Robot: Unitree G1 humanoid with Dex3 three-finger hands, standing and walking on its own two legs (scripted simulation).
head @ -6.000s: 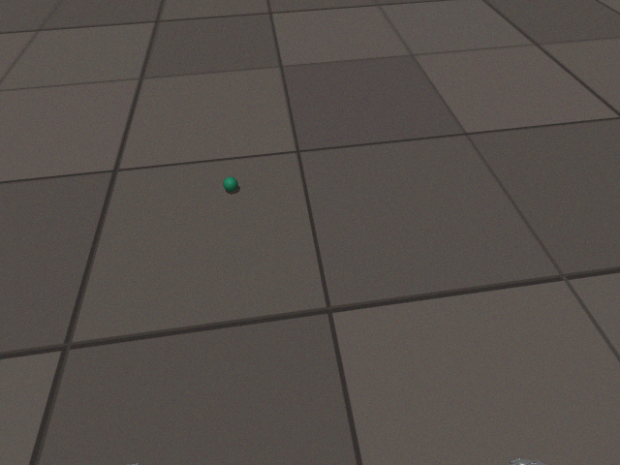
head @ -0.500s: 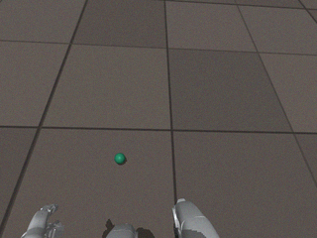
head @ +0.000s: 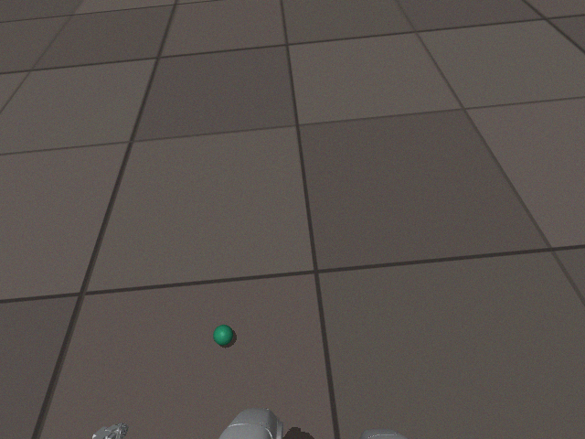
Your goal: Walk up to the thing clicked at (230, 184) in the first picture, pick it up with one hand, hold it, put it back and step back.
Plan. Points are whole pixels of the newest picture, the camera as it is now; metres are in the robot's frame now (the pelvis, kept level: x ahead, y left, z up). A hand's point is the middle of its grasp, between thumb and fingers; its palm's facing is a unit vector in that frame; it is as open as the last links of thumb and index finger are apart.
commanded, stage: walk up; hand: left
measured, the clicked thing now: (223, 334) +0.50 +0.31 -0.73
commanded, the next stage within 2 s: none
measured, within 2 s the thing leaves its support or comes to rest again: neither
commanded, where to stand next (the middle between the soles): +0.10 +0.02 m, yaw +1 degrees
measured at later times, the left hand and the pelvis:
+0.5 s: hand out of the picture +0.06 +0.30 -0.16, palm faces +0.00 -0.92 -0.40, open 7.4 cm; pelvis -0.02 +0.02 -0.02, yaw +1 degrees
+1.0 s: hand out of the picture +0.07 +0.28 -0.14, palm faces -0.01 -0.95 -0.32, open 7.4 cm; pelvis -0.02 +0.03 +0.01, yaw +0 degrees
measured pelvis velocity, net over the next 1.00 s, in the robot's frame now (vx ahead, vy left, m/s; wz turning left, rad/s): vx -0.02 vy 0.03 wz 0.01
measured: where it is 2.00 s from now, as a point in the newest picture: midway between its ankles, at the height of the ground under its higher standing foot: outside the picture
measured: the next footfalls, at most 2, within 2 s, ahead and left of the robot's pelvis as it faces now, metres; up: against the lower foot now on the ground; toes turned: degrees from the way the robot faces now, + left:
left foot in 0.24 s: +0.07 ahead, +0.15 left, +0.00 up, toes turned +1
left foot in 1.46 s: +0.16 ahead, +0.14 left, +0.00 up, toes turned +0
